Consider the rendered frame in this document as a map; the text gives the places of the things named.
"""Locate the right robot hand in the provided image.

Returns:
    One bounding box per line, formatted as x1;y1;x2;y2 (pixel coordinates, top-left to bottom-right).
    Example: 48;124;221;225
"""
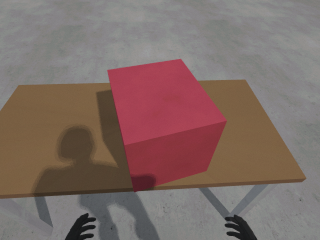
224;214;257;240

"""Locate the carton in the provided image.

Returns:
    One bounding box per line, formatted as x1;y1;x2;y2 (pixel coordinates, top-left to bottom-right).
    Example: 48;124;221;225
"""
107;59;227;192

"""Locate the left robot hand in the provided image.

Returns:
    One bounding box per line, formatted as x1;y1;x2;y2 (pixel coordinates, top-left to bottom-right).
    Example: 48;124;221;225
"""
65;213;96;240

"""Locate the table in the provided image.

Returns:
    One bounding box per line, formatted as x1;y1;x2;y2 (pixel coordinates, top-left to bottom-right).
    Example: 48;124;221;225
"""
0;79;307;237

